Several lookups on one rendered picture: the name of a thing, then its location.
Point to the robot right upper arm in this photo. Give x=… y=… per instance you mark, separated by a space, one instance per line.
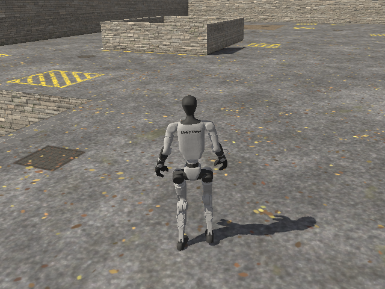
x=209 y=126

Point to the left robot hand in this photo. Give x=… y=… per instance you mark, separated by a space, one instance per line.
x=157 y=170

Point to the left robot forearm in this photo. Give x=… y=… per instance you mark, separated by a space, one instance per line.
x=162 y=158

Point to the robot shin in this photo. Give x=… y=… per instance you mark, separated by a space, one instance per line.
x=181 y=222
x=209 y=215

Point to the left robot shin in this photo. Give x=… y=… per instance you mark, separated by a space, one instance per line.
x=181 y=222

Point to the robot left upper arm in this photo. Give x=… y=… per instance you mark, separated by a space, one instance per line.
x=171 y=128

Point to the right robot forearm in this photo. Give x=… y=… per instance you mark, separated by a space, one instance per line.
x=221 y=156

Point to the right robot hand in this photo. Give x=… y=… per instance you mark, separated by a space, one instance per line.
x=219 y=162

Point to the right robot shin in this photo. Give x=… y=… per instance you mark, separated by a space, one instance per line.
x=209 y=215

